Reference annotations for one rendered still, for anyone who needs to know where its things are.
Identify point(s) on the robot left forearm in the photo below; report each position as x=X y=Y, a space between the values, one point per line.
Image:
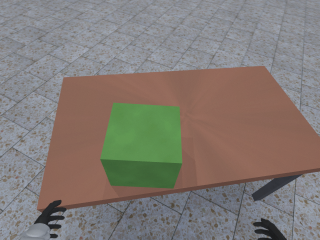
x=38 y=231

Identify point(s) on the left robot hand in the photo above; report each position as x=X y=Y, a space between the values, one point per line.
x=46 y=217

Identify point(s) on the carton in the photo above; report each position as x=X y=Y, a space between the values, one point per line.
x=142 y=146

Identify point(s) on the table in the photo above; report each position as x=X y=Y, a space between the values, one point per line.
x=237 y=126

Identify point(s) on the right robot hand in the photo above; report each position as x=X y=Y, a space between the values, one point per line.
x=272 y=231

